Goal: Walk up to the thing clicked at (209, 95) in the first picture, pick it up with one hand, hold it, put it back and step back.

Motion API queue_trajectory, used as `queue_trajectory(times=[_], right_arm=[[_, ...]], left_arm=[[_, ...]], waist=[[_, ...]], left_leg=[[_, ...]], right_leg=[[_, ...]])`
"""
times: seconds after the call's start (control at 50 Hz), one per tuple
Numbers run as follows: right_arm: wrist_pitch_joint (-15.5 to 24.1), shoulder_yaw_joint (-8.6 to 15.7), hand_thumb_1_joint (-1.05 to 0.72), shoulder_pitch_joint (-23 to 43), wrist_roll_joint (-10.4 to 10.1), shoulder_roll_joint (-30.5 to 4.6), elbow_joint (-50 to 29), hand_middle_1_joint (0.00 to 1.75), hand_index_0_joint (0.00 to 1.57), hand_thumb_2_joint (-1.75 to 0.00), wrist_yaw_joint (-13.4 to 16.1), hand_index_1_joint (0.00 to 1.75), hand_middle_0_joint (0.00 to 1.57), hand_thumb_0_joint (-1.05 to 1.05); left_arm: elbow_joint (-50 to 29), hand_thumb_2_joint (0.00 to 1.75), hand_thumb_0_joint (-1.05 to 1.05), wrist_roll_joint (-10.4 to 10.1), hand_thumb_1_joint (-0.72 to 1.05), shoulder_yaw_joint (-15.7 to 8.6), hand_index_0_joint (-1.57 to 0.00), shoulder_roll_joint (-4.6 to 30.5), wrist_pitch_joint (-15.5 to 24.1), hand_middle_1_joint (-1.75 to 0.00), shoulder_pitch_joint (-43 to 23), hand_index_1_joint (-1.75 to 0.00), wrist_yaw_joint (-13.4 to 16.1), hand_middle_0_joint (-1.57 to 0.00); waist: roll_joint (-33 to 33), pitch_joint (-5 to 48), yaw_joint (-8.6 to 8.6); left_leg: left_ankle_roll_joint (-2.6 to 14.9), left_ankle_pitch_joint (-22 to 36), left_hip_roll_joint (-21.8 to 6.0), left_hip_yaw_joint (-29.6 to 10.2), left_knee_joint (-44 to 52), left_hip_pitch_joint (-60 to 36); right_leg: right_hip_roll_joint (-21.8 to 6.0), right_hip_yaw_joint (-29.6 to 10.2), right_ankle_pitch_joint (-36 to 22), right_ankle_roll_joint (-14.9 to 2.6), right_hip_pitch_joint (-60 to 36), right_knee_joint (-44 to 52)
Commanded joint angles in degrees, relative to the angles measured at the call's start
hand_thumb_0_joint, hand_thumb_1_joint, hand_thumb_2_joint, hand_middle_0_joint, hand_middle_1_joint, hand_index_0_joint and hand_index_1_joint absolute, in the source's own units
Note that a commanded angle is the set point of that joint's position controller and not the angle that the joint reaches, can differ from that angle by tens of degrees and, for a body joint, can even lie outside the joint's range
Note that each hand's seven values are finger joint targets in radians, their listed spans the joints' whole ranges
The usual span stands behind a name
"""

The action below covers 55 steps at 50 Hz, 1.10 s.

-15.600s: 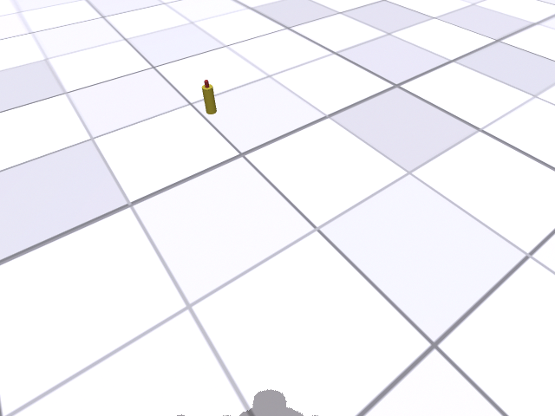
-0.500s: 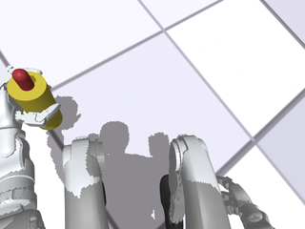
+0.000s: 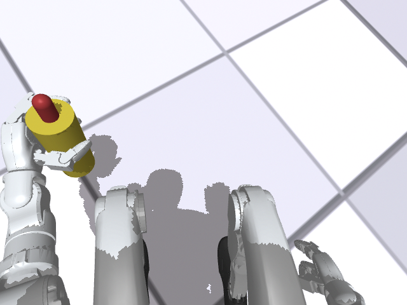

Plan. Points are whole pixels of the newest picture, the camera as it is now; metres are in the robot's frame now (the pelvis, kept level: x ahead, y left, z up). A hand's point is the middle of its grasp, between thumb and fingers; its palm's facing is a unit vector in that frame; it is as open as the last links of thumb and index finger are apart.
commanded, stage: settle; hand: left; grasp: from the side
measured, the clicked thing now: (63, 137) +0.41 +0.27 -0.04
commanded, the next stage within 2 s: lift in 0.22 s
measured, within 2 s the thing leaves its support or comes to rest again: neither
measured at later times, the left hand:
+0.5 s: hand (61, 128) +0.41 +0.26 -0.01, palm faces +0.18 -0.98 -0.04, open 9.8 cm
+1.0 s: hand (26, 109) +0.39 +0.25 +0.11, palm faces +0.18 -0.98 -0.05, open 9.8 cm
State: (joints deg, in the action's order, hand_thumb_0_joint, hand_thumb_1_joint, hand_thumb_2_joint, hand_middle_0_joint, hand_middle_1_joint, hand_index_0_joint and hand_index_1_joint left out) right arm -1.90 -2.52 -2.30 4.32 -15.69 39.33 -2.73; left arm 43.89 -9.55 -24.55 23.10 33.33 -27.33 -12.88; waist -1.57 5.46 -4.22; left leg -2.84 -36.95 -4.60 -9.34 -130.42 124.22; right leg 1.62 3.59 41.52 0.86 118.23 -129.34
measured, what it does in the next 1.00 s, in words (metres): rises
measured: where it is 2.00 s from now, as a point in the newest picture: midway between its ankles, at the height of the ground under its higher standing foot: (186, 289)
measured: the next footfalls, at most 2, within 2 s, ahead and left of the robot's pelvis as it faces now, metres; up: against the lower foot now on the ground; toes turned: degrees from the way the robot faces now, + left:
none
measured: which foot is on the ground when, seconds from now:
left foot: down 0.00-1.00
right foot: down 0.00-1.00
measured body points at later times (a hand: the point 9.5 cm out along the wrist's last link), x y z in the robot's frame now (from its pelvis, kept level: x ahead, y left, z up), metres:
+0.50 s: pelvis +0.00 +0.00 +0.02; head +0.19 +0.05 +0.42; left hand +0.40 +0.31 +0.00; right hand +0.15 -0.26 -0.11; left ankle +0.09 +0.15 -0.33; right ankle +0.09 -0.12 -0.33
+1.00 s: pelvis +0.01 +0.00 +0.11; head +0.19 +0.04 +0.52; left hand +0.37 +0.30 +0.11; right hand +0.20 -0.24 -0.02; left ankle +0.09 +0.15 -0.33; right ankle +0.09 -0.12 -0.33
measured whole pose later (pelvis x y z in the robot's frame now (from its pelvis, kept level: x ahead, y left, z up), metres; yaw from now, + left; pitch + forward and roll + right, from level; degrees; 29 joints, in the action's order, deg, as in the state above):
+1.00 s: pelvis +0.01 +0.00 +0.11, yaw +3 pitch +32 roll -4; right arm 0.2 -0.1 -4.6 -0.1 -14.4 36.2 0.5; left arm 25.3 -11.5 -18.0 17.6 23.6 -17.6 -10.2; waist 0.5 9.9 -2.0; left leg -2.1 -35.8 -4.7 -5.5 -110.6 107.3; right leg 0.2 2.3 40.3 0.8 102.1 -110.1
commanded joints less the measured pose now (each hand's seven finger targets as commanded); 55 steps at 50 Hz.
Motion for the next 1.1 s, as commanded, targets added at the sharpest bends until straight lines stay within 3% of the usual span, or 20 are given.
queue_trajectory(times=[0.0, 0.04, 0.1, 0.16, 0.2, 0.32, 0.36, 0.5, 0.6, 0.64, 0.66, 0.72, 0.76, 0.82, 0.86, 0.94, 0.98, 1.0, 1.02, 1.08], right_arm=[[1.3, 4.3, -0.89, -5.9, 0.1, -11.2, -3.5, 0.3, 0.2, -0.9, 0.8, 0.3, 0.2, 0.0], [1.7, 4.4, -0.89, -5.6, 0.0, -11.1, -3.3, 0.3, 0.2, -0.9, 0.7, 0.3, 0.2, 0.0], [1.6, 4.6, -0.89, -6.4, 0.0, -11.1, -3.2, 0.3, 0.2, -0.9, 0.8, 0.3, 0.2, 0.0], [1.7, 4.7, -0.89, -6.5, -0.2, -11.0, -3.2, 0.3, 0.2, -0.9, 0.8, 0.3, 0.2, 0.0], [1.8, 4.7, -0.89, -6.8, -0.1, -10.8, -2.9, 0.3, 0.2, -0.9, 0.8, 0.3, 0.2, 0.0], [1.9, 4.9, -0.93, -6.9, -0.1, -10.7, -3.0, 0.3, 0.2, -0.9, 0.9, 0.3, 0.2, 0.0], [2.0, 5.1, -0.92, -7.1, -0.1, -10.5, -3.1, 0.3, 0.2, -0.9, 0.9, 0.3, 0.2, 0.0], [2.3, 5.5, -0.91, -7.7, -1.0, -10.4, -3.5, 0.3, 0.2, -0.9, 1.5, 0.3, 0.2, 0.0], [2.5, 5.9, -0.91, -7.4, -1.8, -10.2, -4.8, 0.3, 0.2, -0.9, 2.0, 0.3, 0.2, 0.0], [2.6, 6.2, -0.91, -7.5, -2.3, -10.2, -5.2, 0.3, 0.2, -0.9, 2.3, 0.3, 0.2, 0.0], [2.6, 6.1, -0.91, -7.3, -2.4, -9.9, -5.6, 0.3, 0.2, -0.9, 2.4, 0.3, 0.2, 0.0], [3.2, 6.0, -0.91, -7.1, -3.1, -9.5, -6.4, 0.3, 0.2, -0.9, 2.8, 0.3, 0.2, 0.0], [3.5, 6.2, -0.9, -7.1, -3.4, -9.6, -6.8, 0.3, 0.2, -0.9, 2.9, 0.3, 0.2, 0.0], [3.8, 6.3, -0.9, -6.8, -3.9, -9.1, -7.9, 0.3, 0.2, -0.9, 3.4, 0.3, 0.2, 0.0], [3.9, 6.4, -0.9, -7.0, -3.9, -8.6, -7.6, 0.3, 0.2, -0.9, 3.5, 0.3, 0.2, 0.0], [4.0, 6.5, -0.9, -7.1, -4.7, -8.4, -8.4, 0.3, 0.2, -0.89, 4.0, 0.3, 0.2, 0.0], [4.2, 6.4, -0.89, -6.4, -5.0, -7.8, -9.4, 0.3, 0.2, -0.89, 4.3, 0.3, 0.2, 0.0], [4.2, 6.5, -0.9, -6.8, -5.0, -7.9, -9.1, 0.3, 0.2, -0.89, 4.4, 0.3, 0.2, 0.0], [4.2, 6.5, -0.9, -6.5, -5.2, -7.6, -9.5, 0.3, 0.2, -0.89, 4.6, 0.3, 0.2, 0.0], [4.7, 6.5, -0.9, -6.7, -5.6, -7.3, -9.7, 0.3, 0.2, -0.89, 4.9, 0.3, 0.2, 0.0]], left_arm=[[-14.7, 1.29, 0.0, -1.5, 0.21, -4.1, -1.25, 14.3, 5.3, -1.36, -16.9, -1.38, 0.1, -1.26], [-12.4, 1.31, 0.0, -1.7, 0.21, -2.5, -1.24, 11.7, 5.1, -1.37, -16.6, -1.39, -0.3, -1.25], [-13.5, 1.3, 0.0, -1.0, 0.2, -3.6, -1.25, 13.7, 5.3, -1.36, -17.5, -1.39, -0.3, -1.26], [-11.2, 1.31, 0.0, -1.5, 0.24, -2.6, -1.23, 11.3, 4.9, -1.36, -17.5, -1.38, -0.6, -1.24], [-11.7, 1.29, 0.0, -1.2, 0.22, -3.4, -1.22, 13.2, 5.3, -1.34, -18.8, -1.36, -0.3, -1.23], [-10.7, 1.21, 0.0, -1.0, 0.22, -3.0, -1.28, 12.5, 5.6, -1.37, -18.9, -1.35, -0.5, -1.25], [-11.7, 1.23, 0.0, -1.1, 0.19, -4.1, -1.29, 13.4, 5.6, -1.4, -17.4, -1.38, -0.4, -1.27], [-16.6, 1.23, 0.0, -2.1, 0.21, -3.8, -1.29, 13.3, 4.4, -1.39, -17.5, -1.38, -1.1, -1.26], [-19.1, 1.23, 0.0, -2.8, 0.24, -1.6, -1.28, 10.1, 2.5, -1.38, -14.6, -1.37, -0.9, -1.25], [-21.3, 1.24, 0.0, -2.7, 0.25, -2.1, -1.29, 11.5, 1.7, -1.39, -13.2, -1.37, -0.7, -1.25], [-21.8, 1.24, 0.0, -2.7, 0.25, -0.8, -1.28, 10.3, 1.3, -1.39, -12.4, -1.37, -0.8, -1.25], [-25.7, 1.24, 0.0, -3.8, 0.25, -0.9, -1.29, 10.0, 0.1, -1.39, -12.0, -1.37, -0.3, -1.25], [-26.9, 1.23, 0.0, -4.2, 0.28, 1.0, -1.27, 7.4, -0.8, -1.38, -10.3, -1.35, -0.2, -1.23], [-28.7, 1.24, 0.0, -3.6, 0.26, 0.9, -1.27, 8.4, -2.1, -1.38, -6.9, -1.36, 0.9, -1.24], [-34.6, 1.21, 0.0, -3.5, 0.27, 1.9, -1.26, 8.5, -2.6, -1.36, -10.5, -1.34, 1.5, -1.22], [-34.7, 1.23, 0.0, -4.2, 0.3, 1.3, -1.24, 6.6, -5.3, -1.35, -2.8, -1.33, 3.5, -1.21], [-37.0, 1.23, 0.0, -3.8, 0.3, 4.1, -1.23, 4.2, -6.2, -1.35, -1.4, -1.33, 4.2, -1.2], [-39.9, 1.22, 0.0, -3.6, 0.29, 2.9, -1.24, 6.0, -6.5, -1.35, -2.6, -1.34, 4.8, -1.21], [-41.8, 1.21, 0.0, -3.4, 0.26, 3.9, -1.24, 5.7, -7.2, -1.35, -0.9, -1.33, 5.2, -1.21], [-41.3, 1.21, 0.0, -3.9, 0.24, 6.0, -1.22, 2.5, -9.2, -1.34, 3.1, -1.32, 6.0, -1.19]], waist=[[11.6, 38.2, 1.3], [10.5, 35.6, 0.6], [11.8, 38.0, 1.37], [9.8, 37.2, 0.44], [10.1, 37.4, 0.82], [9.3, 37.8, 0.73], [8.6, 39.3, 1.87], [9.8, 41.5, 2.0], [10.5, 40.7, 1.74], [10.1, 40.9, 2.57], [9.9, 39.5, 1.9], [9.4, 40.6, 2.33], [9.9, 41.1, 1.98], [8.3, 39.1, 2.45], [10.3, 41.8, 2.56], [9.1, 40.1, 3.52], [7.8, 39.3, 2.7], [8.3, 40.5, 3.69], [9.3, 40.9, 3.82], [6.9, 38.7, 2.72]], left_leg=[[3.55, 4.0, 1.5, 5.7, 15.1, -29.0], [3.57, 3.6, 1.5, 5.7, 15.2, -28.4], [3.47, 3.9, 1.7, 5.9, 16.0, -30.0], [3.69, 4.2, 1.8, 5.9, 16.0, -29.5], [3.75, 4.8, 1.8, 6.3, 15.7, -28.7], [3.84, 4.2, 1.7, 6.5, 16.4, -29.3], [3.86, 4.9, 1.8, 6.9, 16.5, -29.3], [3.9, 6.0, 1.8, 6.7, 19.0, -32.8], [3.8, 4.7, 1.9, 6.3, 22.1, -35.4], [3.76, 4.0, 1.8, 6.2, 23.5, -36.9], [3.82, 3.4, 1.8, 6.2, 24.3, -36.0], [3.91, 4.0, 1.9, 6.0, 25.9, -37.6], [3.8, 5.3, 1.8, 5.5, 27.3, -41.0], [3.95, 4.4, 1.8, 5.8, 29.6, -41.2], [3.89, 6.4, 1.8, 5.9, 30.8, -44.7], [3.56, 5.8, 1.8, 5.1, 35.7, -48.8], [3.65, 5.9, 1.9, 5.2, 37.4, -49.7], [3.71, 8.0, 1.8, 5.3, 38.2, -52.0], [3.6, 8.3, 2.0, 5.4, 39.7, -54.1], [3.84, 10.6, 2.0, 5.5, 42.0, -56.5]], right_leg=[[1.5, 2.4, -8.7, -2.99, -16.2, 16.4], [1.6, 2.4, -8.3, -3.05, -14.3, 16.5], [1.4, 2.2, -8.5, -3.21, -15.6, 16.6], [1.4, 2.2, -8.8, -2.99, -15.6, 17.5], [1.2, 1.5, -9.3, -2.81, -17.0, 17.9], [1.1, 0.9, -8.2, -2.77, -17.7, 19.1], [1.0, 0.2, -8.4, -2.62, -19.5, 19.8], [0.9, 0.4, -9.7, -2.89, -20.9, 20.8], [0.8, 0.5, -8.5, -3.12, -21.0, 23.3], [0.7, 0.1, -7.6, -3.18, -21.4, 24.9], [0.6, -0.2, -7.0, -3.04, -22.2, 25.7], [0.5, -0.6, -7.6, -2.97, -24.3, 27.7], [0.5, -0.1, -9.1, -3.14, -23.6, 28.3], [0.3, -1.3, -8.5, -2.84, -26.8, 32.1], [0.1, -1.9, -10.2, -2.78, -29.1, 33.3], [0.0, -1.1, -9.8, -2.77, -31.8, 36.7], [-0.2, -1.6, -10.2, -2.53, -34.9, 39.3], [-0.3, -1.7, -12.1, -2.55, -36.6, 40.0], [-0.4, -1.8, -12.3, -2.6, -37.8, 41.3], [-0.4, -1.7, -15.1, -2.03, -41.6, 44.6]])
